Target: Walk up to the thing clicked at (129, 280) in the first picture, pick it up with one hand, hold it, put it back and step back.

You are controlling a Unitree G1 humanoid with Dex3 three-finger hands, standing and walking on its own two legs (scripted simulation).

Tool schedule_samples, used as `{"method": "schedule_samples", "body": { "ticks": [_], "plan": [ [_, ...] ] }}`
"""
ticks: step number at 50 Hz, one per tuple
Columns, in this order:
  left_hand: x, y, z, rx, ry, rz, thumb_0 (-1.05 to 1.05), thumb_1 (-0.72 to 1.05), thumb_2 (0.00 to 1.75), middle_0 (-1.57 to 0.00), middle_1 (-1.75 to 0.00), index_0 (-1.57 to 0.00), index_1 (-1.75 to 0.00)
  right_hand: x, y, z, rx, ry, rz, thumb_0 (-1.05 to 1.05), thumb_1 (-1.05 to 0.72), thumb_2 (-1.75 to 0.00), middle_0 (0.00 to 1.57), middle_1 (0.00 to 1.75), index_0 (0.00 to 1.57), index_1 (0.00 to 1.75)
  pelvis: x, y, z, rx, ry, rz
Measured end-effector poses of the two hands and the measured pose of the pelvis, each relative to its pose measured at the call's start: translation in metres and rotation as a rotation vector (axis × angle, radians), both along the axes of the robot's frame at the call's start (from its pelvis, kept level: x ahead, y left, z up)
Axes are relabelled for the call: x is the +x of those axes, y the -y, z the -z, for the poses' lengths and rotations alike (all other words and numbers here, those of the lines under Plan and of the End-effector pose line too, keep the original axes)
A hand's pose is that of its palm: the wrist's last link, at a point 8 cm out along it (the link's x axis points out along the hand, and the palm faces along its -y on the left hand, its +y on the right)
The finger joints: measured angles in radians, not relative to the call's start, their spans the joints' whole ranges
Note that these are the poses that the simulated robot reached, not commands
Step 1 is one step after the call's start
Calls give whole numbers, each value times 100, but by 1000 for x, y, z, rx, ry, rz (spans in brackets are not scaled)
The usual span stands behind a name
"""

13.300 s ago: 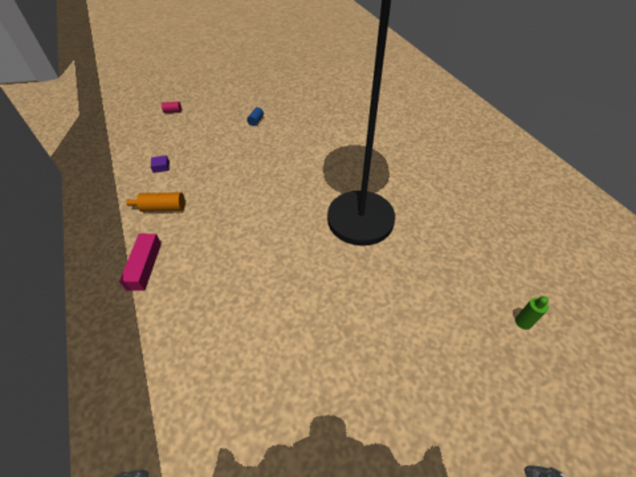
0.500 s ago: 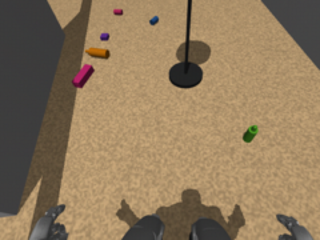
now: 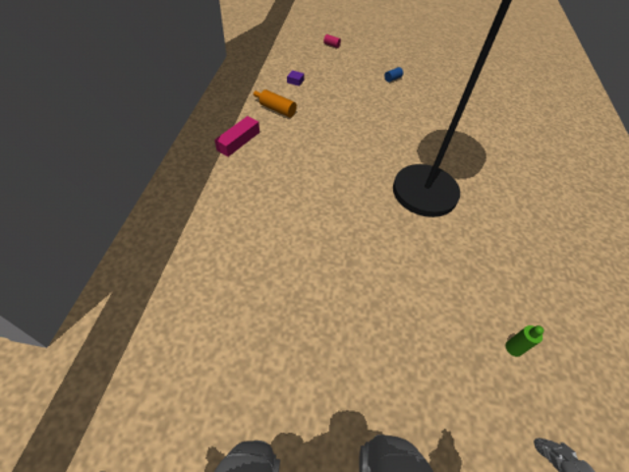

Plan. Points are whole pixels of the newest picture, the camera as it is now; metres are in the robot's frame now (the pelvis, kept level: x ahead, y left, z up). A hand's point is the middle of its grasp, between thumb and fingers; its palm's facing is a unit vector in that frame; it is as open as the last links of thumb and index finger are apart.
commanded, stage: walk up
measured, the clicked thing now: (238, 135) +1.53 +0.38 -0.72
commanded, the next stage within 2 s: stand in 1.24 s
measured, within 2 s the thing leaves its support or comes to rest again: neither
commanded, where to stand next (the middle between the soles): +0.06 -0.02 m, yaw +6 degrees
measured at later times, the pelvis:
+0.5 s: pelvis +0.00 +0.00 +0.00, yaw +8 degrees
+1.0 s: pelvis +0.02 -0.01 +0.02, yaw +10 degrees
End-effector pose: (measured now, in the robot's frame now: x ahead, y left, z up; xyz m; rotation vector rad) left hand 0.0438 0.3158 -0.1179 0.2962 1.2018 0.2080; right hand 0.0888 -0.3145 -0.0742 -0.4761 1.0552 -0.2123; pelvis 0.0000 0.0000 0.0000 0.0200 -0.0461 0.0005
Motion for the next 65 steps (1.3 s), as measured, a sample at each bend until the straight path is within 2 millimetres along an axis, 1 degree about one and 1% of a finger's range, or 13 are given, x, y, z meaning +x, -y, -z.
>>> {"method": "schedule_samples", "body": {
  "ticks": [3, 6, 10, 15, 19, 22, 28, 34, 39, 45, 50, 57, 65],
  "plan": [
    [-7, 8, 1, -5, -1, -15, 1, 91, 89, -20, -30, -20, -30, 10, 2, 5, 13, 13, -23, 1, -90, -90, 21, 30, 21, 30, -2, 6, 2, -6, -5, -19],
    [-17, 16, 0, 17, 1, -36, 1, 91, 89, -20, -30, -20, -30, 21, 9, 16, 35, 20, -44, 1, -90, -90, 21, 30, 21, 30, -5, 15, 7, -16, -6, -37],
    [-34, 23, -11, 48, 13, -61, 1, 91, 89, -20, -30, -21, -30, 33, 10, 26, 65, 5, -52, 1, -90, -90, 21, 30, 21, 30, -7, 23, 5, -28, 3, -67],
    [-47, 15, -29, 80, 12, -98, 1, 90, 89, -20, -30, -21, -31, 41, 6, 23, 86, -17, -91, 1, -90, -90, 21, 30, 21, 30, -6, 18, -5, 4, -4, -104],
    [-50, -4, -27, 92, 1, -104, 1, 90, 89, -20, -30, -21, -31, 41, 1, 26, 74, -36, -97, 1, -90, -90, 21, 30, 21, 30, -6, 7, -1, -1, -16, -122],
    [-48, -14, -21, 92, -13, -128, 1, 90, 89, -20, -30, -21, -31, 34, -8, 27, 67, -55, -94, 1, -90, -90, 21, 30, 21, 30, -5, 2, 0, 24, -9, -124],
    [-34, -10, -18, 72, -6, -132, 1, 91, 89, -20, -30, -20, -30, 26, -12, 26, 79, -90, -82, 1, -90, -90, 21, 30, 21, 30, 2, 6, -3, 1, -20, -140],
    [-25, 10, -18, 39, -5, -119, 1, 91, 89, -20, -30, -20, -30, 38, -13, 28, 99, -101, -69, 1, -90, -90, 21, 30, 21, 30, 6, 10, -8, -22, -12, -153],
    [-9, 20, -20, 4, 4, -119, 1, 91, 89, -20, -30, -20, -30, 48, -16, 24, 106, -108, -85, 1, -90, -90, 21, 30, 21, 30, 12, 10, -15, -20, -19, -157],
    [10, 22, -22, -9, 41, -129, 1, 91, 89, -20, -30, -21, -30, 63, -18, 15, 99, -103, -97, 1, -90, -90, 21, 30, 21, 30, 18, 12, -21, -23, -16, -165],
    [20, 19, -25, -9, 59, -138, 1, 91, 89, -20, -30, -21, -30, 73, -19, 8, 89, -84, -94, 1, -90, -90, 21, 30, 21, 30, 19, 12, -24, -25, -9, -166],
    [19, 14, -29, -7, 49, -148, 1, 91, 89, -20, -30, -20, -30, 77, -21, 2, 87, -81, -99, 1, -90, -90, 21, 30, 21, 30, 18, 10, -29, -24, -7, -168],
    [2, 13, -30, -3, 0, -163, 1, 91, 89, -20, -30, -20, -30, 71, -25, 4, 104, -104, -90, 1, -90, -90, 21, 30, 21, 30, 17, 10, -32, -23, -5, -162]
  ]
}}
